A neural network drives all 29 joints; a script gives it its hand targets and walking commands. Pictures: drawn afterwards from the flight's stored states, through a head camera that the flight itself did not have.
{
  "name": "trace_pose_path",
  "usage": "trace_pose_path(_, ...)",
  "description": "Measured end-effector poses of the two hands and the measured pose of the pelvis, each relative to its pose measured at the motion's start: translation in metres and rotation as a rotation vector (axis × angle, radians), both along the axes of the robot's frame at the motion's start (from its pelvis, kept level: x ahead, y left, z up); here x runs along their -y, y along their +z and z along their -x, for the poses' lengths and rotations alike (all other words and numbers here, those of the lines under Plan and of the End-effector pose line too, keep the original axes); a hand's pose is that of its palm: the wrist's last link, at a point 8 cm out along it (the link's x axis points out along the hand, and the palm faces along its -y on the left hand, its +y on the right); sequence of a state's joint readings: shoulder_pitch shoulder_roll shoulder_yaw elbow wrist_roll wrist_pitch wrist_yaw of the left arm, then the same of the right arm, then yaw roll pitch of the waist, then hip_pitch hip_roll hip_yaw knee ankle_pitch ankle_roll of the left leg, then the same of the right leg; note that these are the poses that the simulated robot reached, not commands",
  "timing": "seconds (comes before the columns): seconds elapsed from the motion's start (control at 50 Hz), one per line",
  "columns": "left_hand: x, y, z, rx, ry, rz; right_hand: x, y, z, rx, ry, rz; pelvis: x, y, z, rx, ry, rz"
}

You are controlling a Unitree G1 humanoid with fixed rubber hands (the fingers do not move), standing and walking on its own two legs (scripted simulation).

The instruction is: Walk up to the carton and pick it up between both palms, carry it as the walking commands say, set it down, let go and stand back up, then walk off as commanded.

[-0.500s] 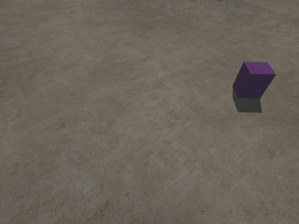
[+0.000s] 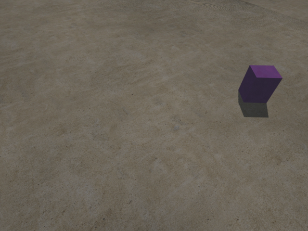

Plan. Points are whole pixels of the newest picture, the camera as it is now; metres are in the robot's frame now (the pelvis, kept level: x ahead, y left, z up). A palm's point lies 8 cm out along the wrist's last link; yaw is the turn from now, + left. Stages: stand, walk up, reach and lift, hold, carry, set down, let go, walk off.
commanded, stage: stand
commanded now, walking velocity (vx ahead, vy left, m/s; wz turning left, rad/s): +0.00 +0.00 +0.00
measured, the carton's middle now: (258, 84) +1.43 -0.97 -0.64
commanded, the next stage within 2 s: walk off in 0.70 s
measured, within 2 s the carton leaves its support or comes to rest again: neither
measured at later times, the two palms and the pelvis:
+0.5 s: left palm out of the picture +0.06 +0.29 -0.12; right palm out of the picture +0.05 -0.29 -0.12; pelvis +0.01 +0.00 +0.00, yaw +0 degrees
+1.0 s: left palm out of the picture +0.06 +0.29 -0.13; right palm out of the picture +0.05 -0.28 -0.13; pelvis +0.01 +0.00 +0.00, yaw -2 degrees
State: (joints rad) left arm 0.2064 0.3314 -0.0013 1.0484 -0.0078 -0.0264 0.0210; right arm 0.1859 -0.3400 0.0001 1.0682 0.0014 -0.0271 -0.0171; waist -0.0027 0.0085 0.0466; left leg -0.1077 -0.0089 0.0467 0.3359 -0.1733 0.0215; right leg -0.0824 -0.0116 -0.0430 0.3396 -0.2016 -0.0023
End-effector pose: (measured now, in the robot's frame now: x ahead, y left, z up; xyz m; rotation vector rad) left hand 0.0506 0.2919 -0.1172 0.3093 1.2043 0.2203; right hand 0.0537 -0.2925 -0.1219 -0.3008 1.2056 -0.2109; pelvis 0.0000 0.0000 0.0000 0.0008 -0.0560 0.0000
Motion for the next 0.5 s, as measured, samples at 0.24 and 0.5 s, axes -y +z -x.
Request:
trace_pose_path(0.24, -0.002, 0.001, -0.008, 0.013, -0.008, -0.003, 0.001, 0.001, 0.001, -0.009, -0.004, 0.002, -0.001, 0.000, -0.002, -0.005, -0.003, -0.001)
trace_pose_path(0.5, -0.003, 0.001, -0.012, 0.004, -0.011, -0.003, -0.003, -0.001, 0.001, -0.018, -0.011, -0.003, -0.002, 0.001, -0.005, -0.010, -0.007, -0.002)
